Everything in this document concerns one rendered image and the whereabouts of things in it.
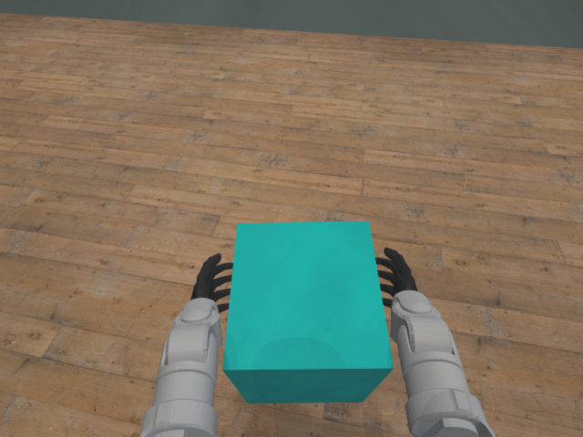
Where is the left robot hand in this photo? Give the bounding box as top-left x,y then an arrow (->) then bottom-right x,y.
190,253 -> 233,313

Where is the carton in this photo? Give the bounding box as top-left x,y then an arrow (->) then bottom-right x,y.
222,221 -> 394,403

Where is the robot left forearm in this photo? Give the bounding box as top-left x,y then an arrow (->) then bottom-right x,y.
139,298 -> 222,437

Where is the right robot hand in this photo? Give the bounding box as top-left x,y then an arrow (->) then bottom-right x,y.
375,248 -> 418,309

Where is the robot right forearm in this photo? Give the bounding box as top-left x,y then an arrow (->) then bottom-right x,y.
390,290 -> 496,437

